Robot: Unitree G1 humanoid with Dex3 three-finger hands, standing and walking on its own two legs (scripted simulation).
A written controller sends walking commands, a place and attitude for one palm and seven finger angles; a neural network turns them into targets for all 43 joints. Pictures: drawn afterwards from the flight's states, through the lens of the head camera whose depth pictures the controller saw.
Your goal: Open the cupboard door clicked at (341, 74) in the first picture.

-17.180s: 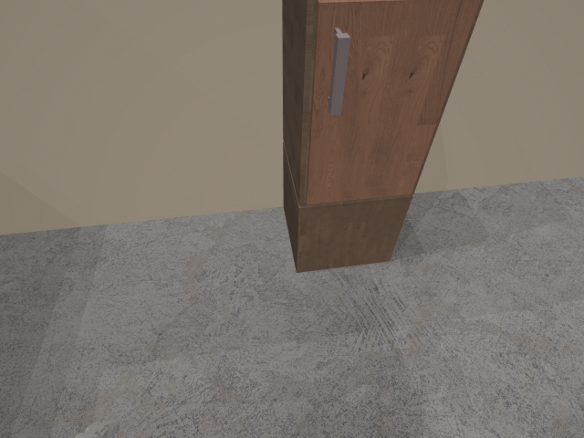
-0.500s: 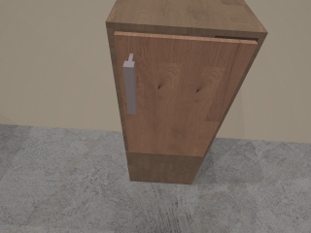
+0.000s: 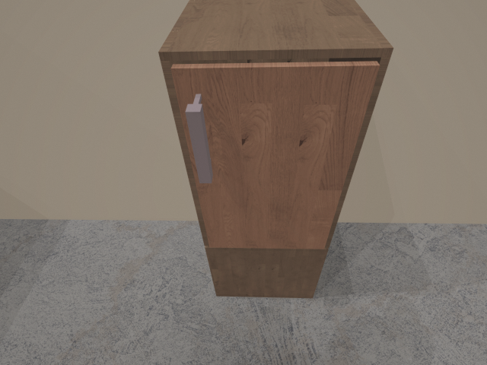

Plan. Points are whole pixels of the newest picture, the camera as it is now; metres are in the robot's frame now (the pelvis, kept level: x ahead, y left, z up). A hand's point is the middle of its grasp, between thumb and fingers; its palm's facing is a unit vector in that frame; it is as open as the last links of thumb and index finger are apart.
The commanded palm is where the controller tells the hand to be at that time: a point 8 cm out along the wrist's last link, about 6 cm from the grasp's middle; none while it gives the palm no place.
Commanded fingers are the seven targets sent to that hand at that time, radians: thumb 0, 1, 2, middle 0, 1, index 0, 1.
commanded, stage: look again from close up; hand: left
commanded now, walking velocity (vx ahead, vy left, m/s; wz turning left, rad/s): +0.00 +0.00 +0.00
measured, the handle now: (202, 140) +0.51 +0.12 +0.11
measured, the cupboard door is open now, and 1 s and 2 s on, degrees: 0 0 0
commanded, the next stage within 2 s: raise the hand with hooked fingers in 0.16 s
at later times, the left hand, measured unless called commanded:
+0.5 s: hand (153, 312) +0.20 +0.16 +0.01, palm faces +0.23 -0.97 -0.10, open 7.7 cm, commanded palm +0.10 +0.21 -0.04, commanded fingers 0.00 0.60 0.77 -0.22 -0.50 -0.22 -0.50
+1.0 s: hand (136, 321) +0.18 +0.18 +0.02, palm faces -0.09 -0.99 -0.09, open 10.5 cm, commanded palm +0.14 +0.25 +0.03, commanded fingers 0.00 0.01 0.52 -0.26 -0.87 -0.26 -0.87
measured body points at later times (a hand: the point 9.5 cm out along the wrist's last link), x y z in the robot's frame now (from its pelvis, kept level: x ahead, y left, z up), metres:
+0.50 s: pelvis -0.02 -0.03 -0.01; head -0.02 -0.05 +0.44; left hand +0.18 +0.21 +0.02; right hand +0.12 -0.29 -0.11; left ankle -0.05 +0.07 -0.73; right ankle +0.00 -0.13 -0.73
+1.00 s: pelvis -0.04 -0.03 -0.05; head +0.00 -0.03 +0.40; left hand +0.18 +0.23 +0.03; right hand +0.15 -0.23 -0.13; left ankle -0.05 +0.07 -0.73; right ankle +0.00 -0.13 -0.73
